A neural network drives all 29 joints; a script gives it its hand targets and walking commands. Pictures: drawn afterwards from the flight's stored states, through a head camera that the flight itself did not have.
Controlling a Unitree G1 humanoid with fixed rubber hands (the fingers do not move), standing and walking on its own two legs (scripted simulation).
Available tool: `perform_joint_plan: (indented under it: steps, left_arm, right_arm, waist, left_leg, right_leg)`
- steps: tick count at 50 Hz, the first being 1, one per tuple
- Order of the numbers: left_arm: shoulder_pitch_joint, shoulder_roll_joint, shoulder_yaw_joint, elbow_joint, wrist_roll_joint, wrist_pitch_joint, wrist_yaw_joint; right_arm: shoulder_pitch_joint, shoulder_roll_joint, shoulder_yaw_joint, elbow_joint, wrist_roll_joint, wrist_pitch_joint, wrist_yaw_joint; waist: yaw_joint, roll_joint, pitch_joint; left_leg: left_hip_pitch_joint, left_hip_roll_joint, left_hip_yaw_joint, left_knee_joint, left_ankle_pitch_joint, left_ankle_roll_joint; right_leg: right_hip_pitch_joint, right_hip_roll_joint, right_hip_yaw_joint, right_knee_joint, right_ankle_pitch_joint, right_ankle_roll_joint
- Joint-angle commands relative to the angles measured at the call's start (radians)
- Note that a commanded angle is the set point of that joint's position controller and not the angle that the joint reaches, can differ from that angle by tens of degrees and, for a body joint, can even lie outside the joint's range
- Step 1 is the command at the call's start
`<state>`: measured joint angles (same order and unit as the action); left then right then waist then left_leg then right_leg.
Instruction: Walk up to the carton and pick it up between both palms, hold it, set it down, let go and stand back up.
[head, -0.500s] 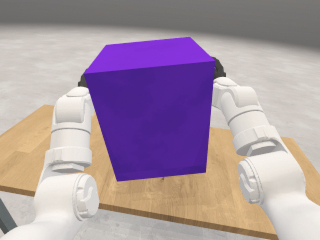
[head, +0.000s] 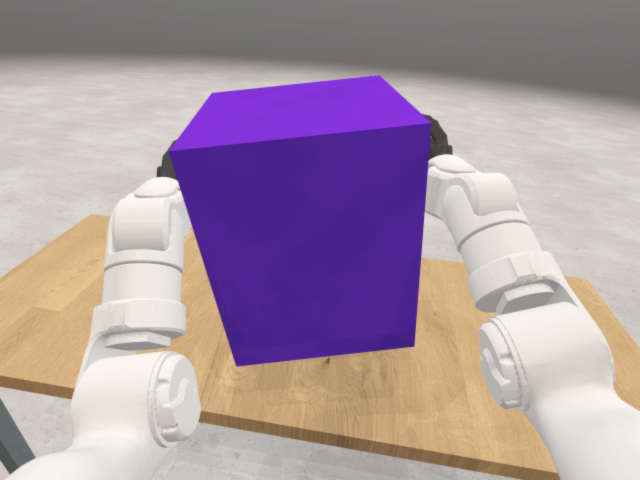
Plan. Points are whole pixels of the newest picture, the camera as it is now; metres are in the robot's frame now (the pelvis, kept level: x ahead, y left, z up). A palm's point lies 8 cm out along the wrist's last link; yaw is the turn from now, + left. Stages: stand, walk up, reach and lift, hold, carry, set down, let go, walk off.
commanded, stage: hold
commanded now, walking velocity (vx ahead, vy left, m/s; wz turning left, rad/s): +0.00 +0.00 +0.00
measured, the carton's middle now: (310, 216) +0.37 -0.02 +0.25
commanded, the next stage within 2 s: none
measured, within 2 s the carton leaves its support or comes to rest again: neither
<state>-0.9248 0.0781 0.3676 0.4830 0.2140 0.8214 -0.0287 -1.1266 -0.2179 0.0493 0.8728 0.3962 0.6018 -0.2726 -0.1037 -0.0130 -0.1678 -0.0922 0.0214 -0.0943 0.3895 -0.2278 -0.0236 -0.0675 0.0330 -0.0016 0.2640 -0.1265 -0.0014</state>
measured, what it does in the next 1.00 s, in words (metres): stands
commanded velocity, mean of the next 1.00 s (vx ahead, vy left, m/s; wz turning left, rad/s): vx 0.00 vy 0.00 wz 0.00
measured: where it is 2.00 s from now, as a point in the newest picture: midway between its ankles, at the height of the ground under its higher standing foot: outside the picture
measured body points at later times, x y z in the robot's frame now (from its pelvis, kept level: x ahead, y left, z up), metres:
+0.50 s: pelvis +0.00 +0.00 +0.00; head -0.09 +0.02 +0.44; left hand +0.40 +0.15 +0.27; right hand +0.39 -0.16 +0.31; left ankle +0.00 +0.13 -0.75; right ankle +0.02 -0.12 -0.75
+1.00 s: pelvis +0.00 +0.00 +0.00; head -0.10 +0.03 +0.44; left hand +0.39 +0.15 +0.28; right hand +0.38 -0.16 +0.32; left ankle +0.00 +0.13 -0.75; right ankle +0.02 -0.12 -0.75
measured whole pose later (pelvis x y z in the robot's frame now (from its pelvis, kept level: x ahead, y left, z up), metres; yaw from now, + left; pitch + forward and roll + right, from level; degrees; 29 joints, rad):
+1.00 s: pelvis +0.00 +0.00 +0.00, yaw +0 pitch -4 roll -2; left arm -0.93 0.08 0.37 0.49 0.22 0.83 -0.03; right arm -1.14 -0.21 0.02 0.88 0.39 0.62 -0.28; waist -0.10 -0.02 -0.18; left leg -0.11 0.02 -0.10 0.40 -0.23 -0.02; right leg -0.08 0.03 0.00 0.27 -0.13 0.00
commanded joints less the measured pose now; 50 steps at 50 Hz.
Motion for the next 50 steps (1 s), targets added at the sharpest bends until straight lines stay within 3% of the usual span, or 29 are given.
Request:
perform_joint_plan:
  steps: [1,5,6,7,9,13,18,26,27,28,29,34,36,37,38,39,43,46,50]
  left_arm:
    - [-0.811,-0.558,-0.375,-0.140,-0.163,-0.072,-0.128]
    - [-0.847,-0.557,-0.373,-0.120,-0.165,-0.076,-0.131]
    - [-0.853,-0.554,-0.373,-0.136,-0.168,-0.080,-0.129]
    - [-0.849,-0.560,-0.382,-0.140,-0.172,-0.081,-0.127]
    - [-0.852,-0.541,-0.354,-0.116,-0.158,-0.077,-0.126]
    - [-0.883,-0.553,-0.351,-0.057,-0.173,-0.089,-0.126]
    - [-0.856,-0.534,-0.310,-0.014,-0.155,-0.095,-0.128]
    - [-0.870,-0.570,-0.380,-0.133,-0.193,-0.105,-0.120]
    - [-0.842,-0.558,-0.365,-0.118,-0.180,-0.097,-0.119]
    - [-0.845,-0.564,-0.377,-0.139,-0.192,-0.097,-0.121]
    - [-0.853,-0.562,-0.383,-0.124,-0.188,-0.095,-0.119]
    - [-0.826,-0.551,-0.368,-0.150,-0.168,-0.077,-0.122]
    - [-0.837,-0.564,-0.381,-0.158,-0.172,-0.076,-0.123]
    - [-0.825,-0.574,-0.397,-0.176,-0.181,-0.075,-0.121]
    - [-0.825,-0.565,-0.388,-0.170,-0.176,-0.071,-0.121]
    - [-0.808,-0.560,-0.381,-0.147,-0.173,-0.065,-0.123]
    - [-0.819,-0.558,-0.372,-0.136,-0.157,-0.061,-0.134]
    - [-0.860,-0.573,-0.390,-0.147,-0.181,-0.068,-0.131]
    - [-0.858,-0.557,-0.347,-0.077,-0.156,-0.073,-0.126]
  right_arm:
    - [-0.667,0.714,0.150,-0.294,0.161,0.002,0.129]
    - [-0.694,0.720,0.130,-0.272,0.137,-0.001,0.137]
    - [-0.703,0.739,0.143,-0.291,0.144,-0.004,0.137]
    - [-0.698,0.737,0.144,-0.293,0.149,-0.003,0.136]
    - [-0.716,0.747,0.152,-0.282,0.155,0.001,0.134]
    - [-0.726,0.733,0.101,-0.231,0.117,-0.005,0.145]
    - [-0.715,0.722,0.102,-0.181,0.120,-0.006,0.144]
    - [-0.700,0.713,0.128,-0.278,0.157,-0.019,0.137]
    - [-0.678,0.702,0.132,-0.265,0.159,-0.011,0.134]
    - [-0.702,0.719,0.146,-0.313,0.162,-0.017,0.131]
    - [-0.700,0.706,0.131,-0.295,0.160,-0.015,0.132]
    - [-0.687,0.731,0.169,-0.303,0.172,-0.004,0.131]
    - [-0.696,0.734,0.169,-0.319,0.175,-0.006,0.131]
    - [-0.669,0.720,0.163,-0.316,0.178,-0.001,0.130]
    - [-0.669,0.717,0.164,-0.319,0.179,0.003,0.128]
    - [-0.689,0.718,0.166,-0.335,0.172,0.001,0.126]
    - [-0.682,0.710,0.141,-0.289,0.156,0.008,0.128]
    - [-0.721,0.724,0.151,-0.321,0.166,0.007,0.130]
    - [-0.697,0.708,0.108,-0.223,0.132,0.013,0.144]
  waist:
    - [-0.013,0.057,-0.248]
    - [-0.009,0.061,-0.237]
    - [0.000,0.054,-0.256]
    - [-0.010,0.056,-0.261]
    - [0.009,0.041,-0.252]
    - [-0.004,0.046,-0.230]
    - [0.010,0.037,-0.228]
    - [-0.024,0.083,-0.343]
    - [-0.023,0.070,-0.312]
    - [-0.019,0.056,-0.337]
    - [-0.028,0.077,-0.308]
    - [0.005,0.044,-0.284]
    - [0.004,0.062,-0.286]
    - [-0.019,0.069,-0.294]
    - [-0.011,0.074,-0.276]
    - [-0.011,0.049,-0.263]
    - [-0.013,0.058,-0.221]
    - [-0.011,0.071,-0.291]
    - [-0.002,0.072,-0.223]
  left_leg:
    - [-0.065,-0.065,0.054,-0.065,0.268,-0.042]
    - [-0.099,-0.066,0.057,-0.084,0.181,-0.035]
    - [-0.099,-0.067,0.057,-0.079,0.196,-0.031]
    - [-0.091,-0.066,0.055,-0.074,0.216,-0.034]
    - [-0.105,-0.072,0.060,-0.075,0.193,-0.025]
    - [-0.130,-0.065,0.063,-0.100,0.099,-0.021]
    - [-0.130,-0.066,0.059,-0.092,0.134,-0.022]
    - [-0.054,-0.071,0.049,-0.043,0.297,-0.056]
    - [-0.047,-0.071,0.048,-0.043,0.302,-0.054]
    - [-0.057,-0.074,0.047,-0.041,0.292,-0.050]
    - [-0.059,-0.073,0.047,-0.047,0.270,-0.052]
    - [-0.074,-0.070,0.050,-0.054,0.285,-0.038]
    - [-0.068,-0.070,0.053,-0.051,0.286,-0.040]
    - [-0.047,-0.067,0.047,-0.050,0.296,-0.049]
    - [-0.052,-0.070,0.051,-0.048,0.300,-0.048]
    - [-0.060,-0.071,0.054,-0.053,0.274,-0.041]
    - [-0.079,-0.062,0.053,-0.072,0.234,-0.040]
    - [-0.084,-0.065,0.053,-0.062,0.231,-0.043]
    - [-0.119,-0.060,0.057,-0.092,0.154,-0.034]
  right_leg:
    - [0.206,0.053,-0.002,0.020,0.251,0.031]
    - [0.183,0.045,0.002,0.012,0.166,0.027]
    - [0.195,0.045,0.002,0.017,0.188,0.031]
    - [0.197,0.048,0.003,0.022,0.213,0.030]
    - [0.195,0.045,0.003,0.017,0.192,0.035]
    - [0.148,0.039,0.006,0.005,0.091,0.027]
    - [0.180,0.041,0.009,0.012,0.136,0.029]
    - [0.209,0.052,0.000,0.031,0.276,0.032]
    - [0.208,0.052,-0.001,0.025,0.283,0.034]
    - [0.214,0.051,-0.004,0.026,0.280,0.039]
    - [0.190,0.050,-0.002,0.020,0.259,0.035]
    - [0.221,0.053,-0.003,0.026,0.260,0.036]
    - [0.216,0.053,0.001,0.027,0.263,0.033]
    - [0.214,0.054,0.002,0.027,0.276,0.032]
    - [0.216,0.050,0.005,0.024,0.282,0.032]
    - [0.210,0.049,0.001,0.018,0.268,0.034]
    - [0.194,0.049,0.001,0.012,0.210,0.026]
    - [0.199,0.050,0.004,0.020,0.206,0.025]
    - [0.174,0.046,0.011,0.011,0.130,0.019]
